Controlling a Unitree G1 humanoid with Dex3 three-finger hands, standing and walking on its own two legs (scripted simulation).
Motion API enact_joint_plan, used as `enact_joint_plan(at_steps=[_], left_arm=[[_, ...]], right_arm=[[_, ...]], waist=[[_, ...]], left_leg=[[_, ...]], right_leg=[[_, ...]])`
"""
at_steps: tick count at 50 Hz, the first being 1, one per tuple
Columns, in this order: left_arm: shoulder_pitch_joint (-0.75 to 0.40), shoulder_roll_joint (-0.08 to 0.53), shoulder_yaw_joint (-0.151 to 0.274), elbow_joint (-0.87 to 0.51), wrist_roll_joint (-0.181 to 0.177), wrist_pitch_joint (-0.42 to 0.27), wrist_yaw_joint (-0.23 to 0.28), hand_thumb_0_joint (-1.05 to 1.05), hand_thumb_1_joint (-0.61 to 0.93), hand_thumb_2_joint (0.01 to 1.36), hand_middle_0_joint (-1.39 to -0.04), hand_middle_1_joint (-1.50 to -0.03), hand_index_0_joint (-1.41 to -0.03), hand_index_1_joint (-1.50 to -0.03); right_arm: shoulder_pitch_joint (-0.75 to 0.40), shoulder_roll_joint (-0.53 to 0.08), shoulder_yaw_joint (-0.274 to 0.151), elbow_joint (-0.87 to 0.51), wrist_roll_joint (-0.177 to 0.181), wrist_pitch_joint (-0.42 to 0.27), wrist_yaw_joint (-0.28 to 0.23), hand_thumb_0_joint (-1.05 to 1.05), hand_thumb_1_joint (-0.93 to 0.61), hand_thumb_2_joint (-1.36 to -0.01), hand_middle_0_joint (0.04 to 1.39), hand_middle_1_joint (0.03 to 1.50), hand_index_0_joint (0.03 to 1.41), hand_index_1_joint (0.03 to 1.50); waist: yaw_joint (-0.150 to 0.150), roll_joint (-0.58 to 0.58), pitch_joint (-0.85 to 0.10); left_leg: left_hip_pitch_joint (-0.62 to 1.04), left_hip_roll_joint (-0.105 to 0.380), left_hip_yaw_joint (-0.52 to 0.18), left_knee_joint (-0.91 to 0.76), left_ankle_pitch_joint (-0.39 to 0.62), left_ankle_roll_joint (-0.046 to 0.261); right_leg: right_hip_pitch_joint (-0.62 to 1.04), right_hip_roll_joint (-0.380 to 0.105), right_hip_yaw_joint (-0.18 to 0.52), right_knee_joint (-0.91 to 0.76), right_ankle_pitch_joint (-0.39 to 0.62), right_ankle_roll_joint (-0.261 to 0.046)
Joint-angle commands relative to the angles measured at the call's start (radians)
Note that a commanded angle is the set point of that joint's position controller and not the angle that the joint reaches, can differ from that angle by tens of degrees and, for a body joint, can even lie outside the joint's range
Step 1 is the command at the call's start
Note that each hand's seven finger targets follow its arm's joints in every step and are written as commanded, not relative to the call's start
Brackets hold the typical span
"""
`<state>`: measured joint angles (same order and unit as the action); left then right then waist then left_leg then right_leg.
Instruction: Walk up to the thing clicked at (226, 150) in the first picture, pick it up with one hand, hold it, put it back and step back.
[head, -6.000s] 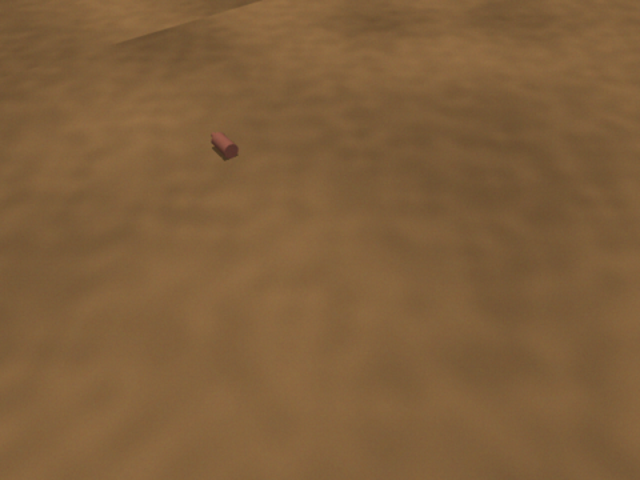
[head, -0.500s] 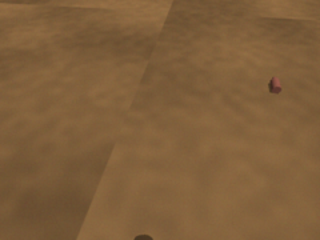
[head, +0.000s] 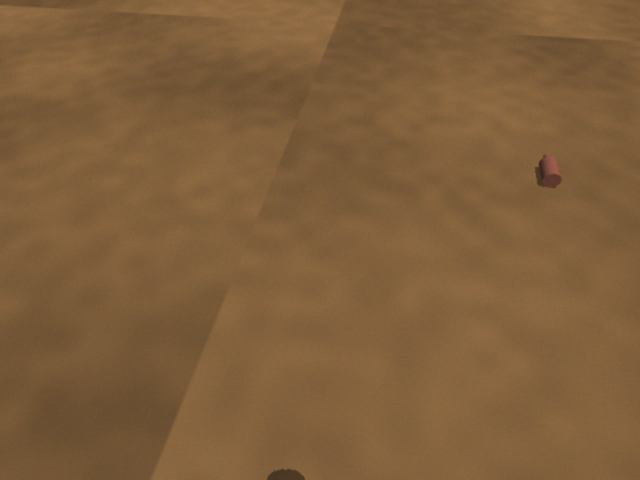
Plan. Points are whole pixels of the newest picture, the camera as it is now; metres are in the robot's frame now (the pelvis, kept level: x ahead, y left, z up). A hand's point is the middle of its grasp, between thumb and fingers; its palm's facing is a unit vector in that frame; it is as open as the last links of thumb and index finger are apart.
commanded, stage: stand
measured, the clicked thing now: (549, 168) +1.62 -1.02 -0.74
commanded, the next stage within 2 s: walk up in 0.02 s
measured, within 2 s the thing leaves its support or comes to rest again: neither
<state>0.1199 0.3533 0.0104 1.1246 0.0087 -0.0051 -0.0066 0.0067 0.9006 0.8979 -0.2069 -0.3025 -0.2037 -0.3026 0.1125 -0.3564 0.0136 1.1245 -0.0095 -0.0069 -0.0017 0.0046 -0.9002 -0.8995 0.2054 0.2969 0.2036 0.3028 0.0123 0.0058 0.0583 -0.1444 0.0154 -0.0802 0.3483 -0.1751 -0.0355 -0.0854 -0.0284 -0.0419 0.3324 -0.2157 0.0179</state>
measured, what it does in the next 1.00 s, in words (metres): steps on the spot, turning right: right foot, then left foot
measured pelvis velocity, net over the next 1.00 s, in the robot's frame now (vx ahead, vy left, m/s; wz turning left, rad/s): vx -0.02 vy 0.03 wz -0.44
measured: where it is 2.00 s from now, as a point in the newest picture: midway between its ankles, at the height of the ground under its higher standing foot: outside the picture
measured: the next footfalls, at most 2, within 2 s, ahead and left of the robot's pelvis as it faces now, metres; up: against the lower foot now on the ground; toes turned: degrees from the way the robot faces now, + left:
right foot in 0.56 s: -0.01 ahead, -0.11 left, +0.00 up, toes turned -18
left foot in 0.92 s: +0.08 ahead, +0.12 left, +0.00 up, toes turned -29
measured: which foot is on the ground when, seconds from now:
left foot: down 0.00-0.58, up 0.60-0.90, down 0.92-1.00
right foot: down 0.00-0.24, up 0.26-0.54, down 0.56-0.94, up 0.96-1.00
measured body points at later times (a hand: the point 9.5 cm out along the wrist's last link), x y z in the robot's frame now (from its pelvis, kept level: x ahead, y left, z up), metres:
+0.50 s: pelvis -0.02 +0.03 -0.01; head +0.03 +0.02 +0.43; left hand +0.13 +0.32 -0.14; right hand -0.02 -0.31 -0.12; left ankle +0.01 +0.14 -0.75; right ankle -0.05 -0.11 -0.72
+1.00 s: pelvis -0.02 +0.03 -0.03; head +0.01 +0.03 +0.42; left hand +0.19 +0.28 -0.14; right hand -0.08 -0.29 -0.13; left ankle +0.04 +0.13 -0.75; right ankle -0.05 -0.10 -0.73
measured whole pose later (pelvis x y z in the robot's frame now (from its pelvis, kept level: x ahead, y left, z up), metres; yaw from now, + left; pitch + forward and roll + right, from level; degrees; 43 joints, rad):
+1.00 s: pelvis -0.02 +0.03 -0.03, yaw -25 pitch -3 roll +1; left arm 0.23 0.40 0.04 0.84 0.00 0.03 0.01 0.01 0.90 0.90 -0.21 -0.30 -0.20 -0.30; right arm 0.20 -0.36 -0.05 0.89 -0.03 -0.01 0.00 0.01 -0.90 -0.90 0.21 0.30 0.20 0.30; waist 0.01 -0.04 0.12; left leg -0.26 0.00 0.03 0.64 -0.32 0.01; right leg -0.35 0.05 0.13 0.81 -0.45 -0.01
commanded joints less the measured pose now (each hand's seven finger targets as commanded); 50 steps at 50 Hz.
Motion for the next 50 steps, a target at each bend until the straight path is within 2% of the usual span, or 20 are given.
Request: enact_joint_plan(at_steps=[1, 6, 8, 9, 11, 12, 13, 17, 24, 27, 28, 29, 31, 34, 41, 45, 47, 48, 49, 50], left_arm=[[0.002, 0.269, 0.070, -0.104, -0.004, -0.010, 0.012, 0.000, 0.900, 0.900, -0.200, -0.300, -0.200, -0.300], [-0.008, 0.307, 0.097, -0.178, 0.005, -0.011, 0.021, 0.000, 0.900, 0.900, -0.200, -0.300, -0.200, -0.300], [-0.004, 0.288, 0.095, -0.213, 0.010, -0.005, 0.019, 0.000, 0.900, 0.900, -0.200, -0.300, -0.200, -0.300], [-0.016, 0.275, 0.092, -0.224, 0.007, 0.000, 0.018, 0.000, 0.900, 0.900, -0.200, -0.300, -0.200, -0.300], [-0.023, 0.192, 0.070, -0.255, -0.001, 0.011, 0.020, 0.000, 0.900, 0.900, -0.200, -0.300, -0.200, -0.300], [0.014, 0.197, 0.075, -0.257, 0.009, 0.021, 0.029, 0.000, 0.900, 0.900, -0.200, -0.300, -0.200, -0.300], [0.048, 0.213, 0.078, -0.262, 0.011, 0.027, 0.032, 0.000, 0.900, 0.900, -0.200, -0.300, -0.200, -0.300], [0.111, 0.217, 0.090, -0.259, -0.009, 0.036, 0.002, 0.000, 0.900, 0.900, -0.200, -0.300, -0.200, -0.300], [0.123, 0.212, 0.098, -0.304, 0.011, 0.017, -0.016, 0.000, 0.900, 0.900, -0.200, -0.300, -0.200, -0.300], [0.221, 0.209, 0.108, -0.270, 0.018, 0.002, -0.004, 0.000, 0.900, 0.900, -0.200, -0.300, -0.200, -0.300], [0.263, 0.263, 0.127, -0.263, 0.020, -0.011, 0.005, 0.000, 0.900, 0.900, -0.200, -0.300, -0.200, -0.300], [0.250, 0.355, 0.148, -0.287, 0.034, -0.027, 0.015, 0.000, 0.900, 0.900, -0.200, -0.300, -0.200, -0.300], [0.166, 0.378, 0.141, -0.341, 0.028, -0.022, 0.017, 0.000, 0.900, 0.900, -0.200, -0.300, -0.200, -0.300], [0.111, 0.279, 0.116, -0.351, 0.010, -0.027, 0.029, 0.000, 0.900, 0.900, -0.200, -0.300, -0.200, -0.300], [0.180, 0.289, 0.112, -0.375, 0.021, -0.022, 0.031, 0.000, 0.900, 0.900, -0.200, -0.300, -0.200, -0.300], [0.087, 0.255, 0.092, -0.405, -0.006, 0.000, 0.022, 0.000, 0.900, 0.900, -0.200, -0.300, -0.200, -0.300], [0.097, 0.156, 0.061, -0.409, -0.018, 0.001, 0.021, 0.000, 0.900, 0.900, -0.200, -0.300, -0.200, -0.300], [0.136, 0.210, 0.077, -0.376, -0.009, 0.010, 0.032, 0.000, 0.900, 0.900, -0.200, -0.300, -0.200, -0.300], [0.138, 0.262, 0.089, -0.352, -0.002, 0.009, 0.034, 0.000, 0.900, 0.900, -0.200, -0.300, -0.200, -0.300], [0.135, 0.276, 0.092, -0.340, -0.001, 0.004, 0.026, 0.000, 0.900, 0.900, -0.200, -0.300, -0.200, -0.300]], right_arm=[[-0.074, -0.284, -0.098, -0.112, 0.005, -0.017, -0.008, 0.000, -0.900, -0.900, 0.200, 0.300, 0.200, 0.300], [-0.030, -0.219, -0.106, -0.155, 0.011, 0.003, 0.001, 0.000, -0.900, -0.900, 0.200, 0.300, 0.200, 0.300], [-0.002, -0.213, -0.113, -0.175, 0.006, 0.003, 0.006, 0.000, -0.900, -0.900, 0.200, 0.300, 0.200, 0.300], [0.012, -0.223, -0.120, -0.180, 0.005, 0.000, 0.007, 0.000, -0.900, -0.900, 0.200, 0.300, 0.200, 0.300], [0.046, -0.296, -0.152, -0.186, -0.003, -0.004, 0.005, 0.000, -0.900, -0.900, 0.200, 0.300, 0.200, 0.300], [0.031, -0.317, -0.163, -0.206, -0.008, -0.006, 0.003, 0.000, -0.900, -0.900, 0.200, 0.300, 0.200, 0.300], [0.033, -0.325, -0.172, -0.227, -0.017, -0.010, 0.003, 0.000, -0.900, -0.900, 0.200, 0.300, 0.200, 0.300], [-0.010, -0.272, -0.159, -0.284, -0.028, -0.021, -0.005, 0.000, -0.900, -0.900, 0.200, 0.300, 0.200, 0.300], [0.053, -0.296, -0.167, -0.348, -0.022, -0.007, 0.009, 0.000, -0.900, -0.900, 0.200, 0.300, 0.200, 0.300], [0.019, -0.281, -0.163, -0.372, -0.008, 0.013, 0.013, 0.000, -0.900, -0.900, 0.200, 0.300, 0.200, 0.300], [0.042, -0.222, -0.143, -0.379, -0.002, 0.019, 0.015, 0.000, -0.900, -0.900, 0.200, 0.300, 0.200, 0.300], [0.038, -0.141, -0.113, -0.413, 0.003, 0.022, 0.018, 0.000, -0.900, -0.900, 0.200, 0.300, 0.200, 0.300], [0.037, -0.231, -0.131, -0.391, -0.002, 0.036, -0.001, 0.000, -0.900, -0.900, 0.200, 0.300, 0.200, 0.300], [0.091, -0.224, -0.127, -0.332, 0.009, 0.029, 0.003, 0.000, -0.900, -0.900, 0.200, 0.300, 0.200, 0.300], [0.078, -0.210, -0.117, -0.336, -0.014, 0.014, 0.000, 0.000, -0.900, -0.900, 0.200, 0.300, 0.200, 0.300], [0.185, -0.203, -0.130, -0.284, -0.019, -0.015, -0.011, 0.000, -0.900, -0.900, 0.200, 0.300, 0.200, 0.300], [0.143, -0.303, -0.146, -0.307, -0.035, -0.031, -0.016, 0.000, -0.900, -0.900, 0.200, 0.300, 0.200, 0.300], [0.079, -0.331, -0.144, -0.331, -0.025, -0.036, -0.012, 0.000, -0.900, -0.900, 0.200, 0.300, 0.200, 0.300], [0.052, -0.340, -0.151, -0.330, -0.020, -0.037, -0.007, 0.000, -0.900, -0.900, 0.200, 0.300, 0.200, 0.300], [0.027, -0.310, -0.145, -0.333, -0.023, -0.036, -0.005, 0.000, -0.900, -0.900, 0.200, 0.300, 0.200, 0.300]], waist=[[-0.017, -0.007, -0.074], [-0.019, -0.186, -0.077], [-0.033, -0.185, -0.089], [-0.046, -0.154, -0.096], [-0.066, 0.046, -0.086], [-0.065, 0.165, -0.092], [-0.053, 0.152, -0.081], [-0.015, 0.156, -0.027], [-0.043, 0.190, -0.071], [0.014, 0.132, -0.090], [0.041, -0.034, -0.106], [0.031, -0.315, -0.065], [0.031, -0.194, -0.035], [-0.015, -0.161, -0.026], [0.021, -0.174, -0.060], [-0.059, -0.118, -0.092], [-0.040, 0.139, -0.073], [-0.018, 0.152, -0.063], [-0.022, 0.154, -0.027], [-0.004, 0.127, 0.022]], left_leg=[[0.070, 0.059, 0.043, 0.092, 0.130, 0.059], [-0.066, -0.009, 0.081, 0.255, -0.079, 0.049], [-0.013, 0.008, 0.057, 0.233, -0.112, 0.070], [0.025, 0.041, 0.024, 0.181, -0.006, 0.083], [0.082, 0.244, -0.150, 0.012, 0.109, 0.178], [0.059, 0.391, -0.250, -0.044, 0.200, 0.270], [0.026, 0.432, -0.280, -0.050, 0.221, 0.303], [0.016, 0.277, -0.062, -0.016, 0.194, 0.210], [0.038, 0.280, 0.043, 0.112, 0.284, 0.223], [-0.064, 0.248, 0.101, 0.262, 0.139, 0.183], [-0.136, 0.180, 0.142, 0.445, -0.008, 0.135], [-0.368, 0.023, 0.184, 0.641, -0.373, 0.061], [-0.330, 0.037, 0.053, 0.735, -0.478, 0.032], [-0.341, 0.053, 0.034, 0.711, -0.347, 0.032], [-0.234, 0.014, 0.065, 0.444, -0.299, 0.028], [0.035, -0.022, 0.093, 0.108, -0.061, 0.059], [0.079, 0.267, -0.312, -0.059, -0.012, 0.148], [-0.026, 0.390, -0.390, -0.061, -0.106, 0.256], [-0.129, 0.434, -0.422, -0.063, -0.138, 0.320], [-0.163, 0.378, -0.328, -0.062, -0.125, 0.302]], right_leg=[[-0.095, -0.115, 0.168, 0.004, 0.311, -0.054], [-0.098, -0.213, 0.320, 0.031, 0.378, -0.167], [-0.176, -0.198, 0.313, 0.093, 0.371, -0.168], [-0.221, -0.144, 0.267, 0.145, 0.329, -0.134], [-0.343, 0.052, 0.105, 0.401, 0.039, -0.042], [-0.367, 0.078, 0.063, 0.595, -0.344, -0.032], [-0.372, 0.038, 0.121, 0.691, -0.374, -0.035], [-0.389, 0.019, 0.148, 0.695, -0.256, -0.054], [-0.228, 0.030, -0.003, 0.369, -0.210, -0.023], [-0.057, 0.059, -0.034, 0.136, -0.043, -0.049], [0.029, -0.005, 0.108, 0.037, -0.007, -0.070], [0.063, -0.237, 0.510, -0.036, 0.131, -0.159], [-0.114, -0.357, 0.655, -0.032, 0.087, -0.331], [-0.059, -0.173, 0.353, 0.055, 0.217, -0.221], [-0.101, -0.153, 0.353, 0.114, 0.242, -0.240], [-0.263, -0.117, 0.309, 0.276, 0.275, -0.167], [-0.420, 0.103, 0.205, 0.480, -0.076, -0.049], [-0.376, 0.100, 0.186, 0.596, -0.357, -0.041], [-0.316, 0.058, 0.194, 0.670, -0.389, -0.037], [-0.301, 0.046, 0.188, 0.662, -0.363, -0.038]])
